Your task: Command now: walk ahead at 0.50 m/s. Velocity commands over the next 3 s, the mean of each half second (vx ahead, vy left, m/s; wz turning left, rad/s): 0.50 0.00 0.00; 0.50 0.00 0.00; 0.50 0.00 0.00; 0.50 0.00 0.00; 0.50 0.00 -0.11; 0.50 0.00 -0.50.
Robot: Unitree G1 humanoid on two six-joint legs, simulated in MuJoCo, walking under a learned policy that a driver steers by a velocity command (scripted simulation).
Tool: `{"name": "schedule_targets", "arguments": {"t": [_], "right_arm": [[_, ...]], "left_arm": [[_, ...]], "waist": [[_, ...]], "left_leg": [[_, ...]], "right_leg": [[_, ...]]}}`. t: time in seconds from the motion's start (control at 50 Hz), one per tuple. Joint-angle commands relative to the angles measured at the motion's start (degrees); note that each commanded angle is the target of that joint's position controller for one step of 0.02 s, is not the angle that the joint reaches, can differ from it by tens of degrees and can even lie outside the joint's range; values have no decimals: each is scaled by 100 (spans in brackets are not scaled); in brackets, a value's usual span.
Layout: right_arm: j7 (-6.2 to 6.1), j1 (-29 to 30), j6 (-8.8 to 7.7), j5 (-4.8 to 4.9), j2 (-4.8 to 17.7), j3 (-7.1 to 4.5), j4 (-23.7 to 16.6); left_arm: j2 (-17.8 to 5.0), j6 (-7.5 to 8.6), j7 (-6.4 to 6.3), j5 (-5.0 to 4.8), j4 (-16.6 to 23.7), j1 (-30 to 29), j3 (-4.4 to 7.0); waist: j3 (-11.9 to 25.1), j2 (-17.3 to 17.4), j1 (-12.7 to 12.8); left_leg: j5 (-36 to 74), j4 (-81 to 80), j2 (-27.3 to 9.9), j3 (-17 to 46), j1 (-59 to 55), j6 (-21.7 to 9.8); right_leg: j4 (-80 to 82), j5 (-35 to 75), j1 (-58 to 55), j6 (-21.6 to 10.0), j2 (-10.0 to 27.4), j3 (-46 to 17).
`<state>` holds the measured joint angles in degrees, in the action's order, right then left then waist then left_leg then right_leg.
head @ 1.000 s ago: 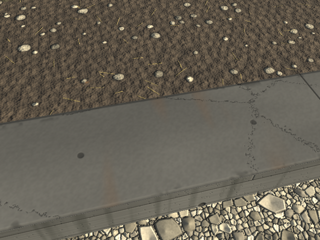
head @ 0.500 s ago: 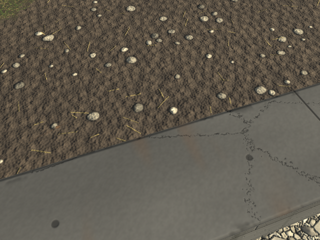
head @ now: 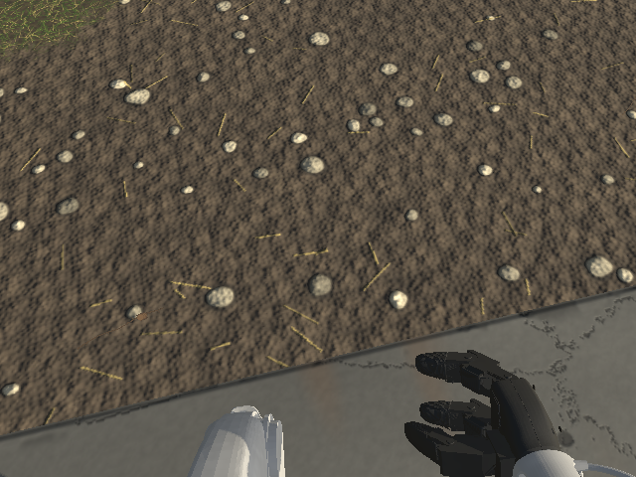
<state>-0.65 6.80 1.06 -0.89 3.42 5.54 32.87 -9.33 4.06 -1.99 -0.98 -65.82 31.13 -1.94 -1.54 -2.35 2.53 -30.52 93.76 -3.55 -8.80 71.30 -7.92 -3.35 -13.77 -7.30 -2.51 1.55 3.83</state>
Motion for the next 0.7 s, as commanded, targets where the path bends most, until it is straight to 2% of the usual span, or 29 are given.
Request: {"name": "schedule_targets", "arguments": {"t": [0.02, 0.04, 0.06, 0.08, 0.1, 0.12, 0.14, 0.16, 0.18, 0.2, 0.22, 0.24, 0.26, 0.28, 0.3, 0.32, 0.34, 0.36, 0.4, 0.42, 0.46, 0.52, 0.56, 0.6, 0.62, 0.64, 0.66, 0.68, 0.7], "right_arm": [[30, -1492, -12, 136, 732, -298, 208], [74, -2324, -92, 43, 958, -448, 430], [49, -3140, -161, -87, 1621, -735, 743], [-59, -3708, -23, -85, 2449, -997, 1187], [-103, -2991, 1, -21, 2355, -1051, 1185], [-42, -2314, -71, 7, 1956, -990, 1300], [342, -2962, -434, -369, 1278, -658, 1748], [473, -2643, -613, -375, 957, -659, 2138], [532, -2165, -655, -464, 511, -535, 2287], [521, -1823, -707, -413, 245, -444, 2395], [504, -1640, -789, -368, 222, -409, 2546], [514, -1552, -814, -522, 364, -396, 2583], [537, -1265, -866, -547, 649, -478, 2354], [484, -1264, -949, -508, 771, -480, 2244], [421, -1618, -1007, -529, 788, -463, 2334], [342, -2184, -1044, -558, 850, -446, 2393], [294, -2815, -1069, -563, 1097, -509, 2446], [275, -3417, -1051, -526, 1175, -526, 2547], [380, -3904, -983, -453, 1246, -572, 2523], [447, -3873, -973, -376, 1249, -567, 2422], [564, -3791, -950, -249, 1307, -587, 2346], [563, -4273, -949, -186, 1529, -660, 2574], [514, -4453, -921, -148, 1806, -756, 2717], [477, -4106, -868, -249, 2057, -860, 2701], [482, -3724, -881, -336, 2027, -850, 2520], [378, -4302, -916, -409, 1388, -684, 2400], [501, -4476, -962, -450, 1001, -470, 2272], [614, -2923, -867, -106, 1558, -731, 1905], [551, -2426, -915, -35, 1578, -790, 1702]], "left_arm": [[-1616, 48, 22, -82, 528, -27, 313], [-1857, 65, 83, -79, 610, -197, 471], [-1619, 171, 138, -173, 829, -206, 492], [-1024, 236, 409, -24, 1121, -694, 510], [-680, 287, 531, 255, 1347, -636, 537], [-478, 223, 511, 242, 1717, -1084, 506], [-556, 182, 671, 379, 1623, -1642, 409], [-377, 148, 642, 546, 1799, -1506, 332], [-72, 129, 633, 538, 1829, -1214, 205], [-31, 82, 665, 569, 1842, -1127, 137], [-188, -33, 657, 554, 1837, -1189, 151], [-450, -42, 579, 448, 1949, -1281, 188], [-734, 3, 561, 293, 2077, -1529, 286], [-783, 41, 627, 346, 2125, -1768, 322], [-674, 90, 679, 310, 2278, -2116, 308], [-673, 186, 698, 382, 2332, -2409, 300], [-759, 247, 681, 363, 2422, -2725, 328], [-724, 260, 653, 334, 2510, -3072, 328], [-545, 207, 603, 262, 2643, -3507, 315], [-483, 151, 615, 334, 2699, -3615, 314], [-439, 7, 654, 434, 2837, -3991, 329], [-576, -97, 658, 301, 3027, -4423, 443], [-747, -61, 608, 242, 3062, -4427, 534], [-936, 11, 482, 204, 2753, -3378, 625], [-1082, 59, 361, 107, 2358, -2086, 695], [-1329, 85, 333, 251, 2011, -894, 733], [-1256, 118, 321, 289, 1671, 165, 716], [-1152, 128, 214, 469, 1300, 977, 783], [-1392, 199, 214, 397, 1339, -9, 866]], "waist": [[1587, -727, -1030], [2061, -1042, -1444], [2525, -380, -1705], [2537, 1670, -1650], [2266, 1257, -1140], [1180, 619, -613], [-587, 326, -1196], [-330, 43, -522], [45, -345, -105], [165, -149, 183], [111, -249, 395], [399, -134, 554], [377, -9, 557], [532, 441, 499], [516, 560, 358], [512, 551, 84], [508, 610, -261], [573, 715, -520], [521, 768, -616], [528, 824, -557], [171, 804, -523], [-116, 735, -480], [-41, 854, -352], [238, 873, 139], [1051, 826, 519], [2448, -217, 488], [3251, -1497, 815], [2285, -410, 1393], [793, -312, 872]], "left_leg": [[129, -1562, 835, -567, -4501, -107], [83, -2495, 943, -82, -5270, -234], [-977, -3592, -1, 2382, -6517, -650], [-688, -6649, -1205, 5874, -7096, -1229], [-775, -7339, -1432, 7113, -6807, -1080], [-1517, -7155, -1379, 6252, -5830, -863], [-1638, -6864, -807, 5229, -4430, -938], [-896, -6599, -723, 4171, -4464, -745], [-268, -6639, -748, 3733, -4302, -558], [231, -6827, -735, 3440, -4206, -500], [226, -6948, -554, 2835, -4264, -311], [349, -7163, -473, 2486, -3960, -18], [726, -7476, -294, 1679, -3578, 143], [1427, -7617, -33, 1082, -3433, 215], [1964, -7631, 169, 842, -3638, 450], [2644, -7597, 109, 833, -4165, 473], [3372, -7562, 7, 876, -5099, 469], [4069, -7498, -129, 1056, -6073, 369], [4862, -7588, -288, 1126, -6881, 268], [4972, -7734, -349, 1094, -6905, 145], [4859, -8154, -525, 1058, -6785, -9], [6189, -8082, -694, 965, -7513, 198], [7656, -7650, -781, 935, -8039, 426], [9049, -6768, -882, 894, -7850, 733], [9046, -5957, -781, 934, -7006, 971], [6802, -4232, -309, 1016, -5026, 1309], [-21, -1710, 1034, 1104, -2807, 1699], [210, -693, 884, 1724, -2168, 1259], [565, -539, 477, 1716, -1703, 914]], "right_leg": [[-1561, 9836, 970, -875, 1243, 63], [-2993, 10330, 650, -742, 1252, 88], [-5160, 8559, 1945, -529, 807, -151], [-7617, 931, 3620, -193, -868, -600], [-9576, 419, 4627, -292, -880, -1847], [-9984, 597, 5194, -362, -538, -1482], [-11025, 1527, 6261, -698, -951, -2714], [-10701, 1686, 6585, -998, -805, -2566], [-10692, 1880, 6500, -1228, -697, -2659], [-10885, 1724, 6691, -1350, -536, -2492], [-10411, 1727, 7125, -1430, -457, -2306], [-10049, 1970, 6797, -1338, -282, -2064], [-9181, 1963, 6100, -1130, -197, -1623], [-9112, 1985, 5643, -933, -117, -1152], [-8985, 2126, 5699, -836, -113, -1005], [-8523, 2067, 5890, -638, -48, -953], [-7947, 1821, 6339, -379, -114, -948], [-7442, 1627, 6778, -177, -154, -825], [-6389, 1834, 6863, 34, -30, -567], [-5835, 2080, 6528, 87, 35, -437], [-4748, 2273, 5963, 59, 45, -294], [-3299, 1931, 5376, -54, -215, -15], [-2844, 1434, 4917, -132, -458, 169], [-2659, 1591, 3597, -362, -540, 84], [-3301, 1932, 1605, -638, -419, -173], [-4097, 3315, -1681, -1599, 372, -917], [-3110, 3151, -3682, -2926, 1921, -3684], [-2161, 1932, -2616, -2040, 1591, -3924], [-1799, 1325, -968, -1697, 1565, -3330]]}}
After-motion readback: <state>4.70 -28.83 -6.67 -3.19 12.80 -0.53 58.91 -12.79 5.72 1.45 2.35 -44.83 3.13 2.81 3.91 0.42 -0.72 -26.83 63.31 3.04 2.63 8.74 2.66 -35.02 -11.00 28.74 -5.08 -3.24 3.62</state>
